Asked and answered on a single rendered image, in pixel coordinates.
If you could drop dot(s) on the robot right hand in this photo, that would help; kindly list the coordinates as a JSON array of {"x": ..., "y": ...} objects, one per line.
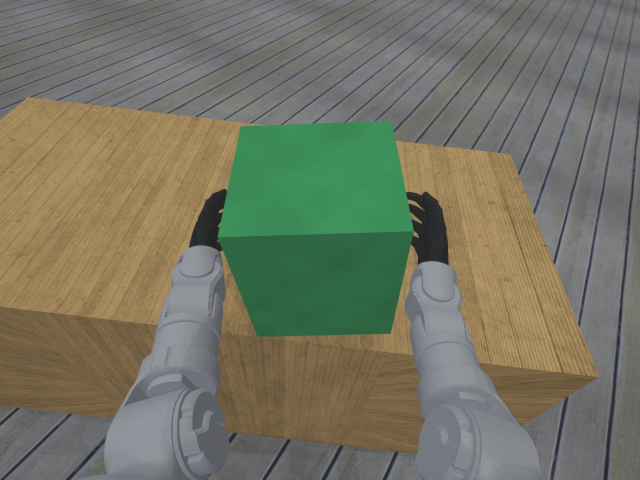
[{"x": 432, "y": 244}]

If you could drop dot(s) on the pedestal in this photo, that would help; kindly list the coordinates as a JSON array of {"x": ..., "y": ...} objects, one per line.
[{"x": 97, "y": 204}]

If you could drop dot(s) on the left robot upper arm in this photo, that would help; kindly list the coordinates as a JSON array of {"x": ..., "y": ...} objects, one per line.
[{"x": 179, "y": 435}]

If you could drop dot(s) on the right robot forearm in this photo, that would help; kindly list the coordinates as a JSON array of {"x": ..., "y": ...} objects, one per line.
[{"x": 444, "y": 355}]

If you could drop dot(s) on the right robot upper arm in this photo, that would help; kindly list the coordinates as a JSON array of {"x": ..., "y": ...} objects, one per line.
[{"x": 459, "y": 442}]

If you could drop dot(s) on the left robot forearm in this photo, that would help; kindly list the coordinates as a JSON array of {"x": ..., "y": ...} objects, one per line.
[{"x": 185, "y": 348}]

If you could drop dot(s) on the carton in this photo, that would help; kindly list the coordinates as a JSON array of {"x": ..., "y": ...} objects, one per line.
[{"x": 316, "y": 227}]

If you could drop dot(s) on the robot left hand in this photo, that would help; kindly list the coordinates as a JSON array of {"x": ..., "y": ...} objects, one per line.
[{"x": 206, "y": 228}]

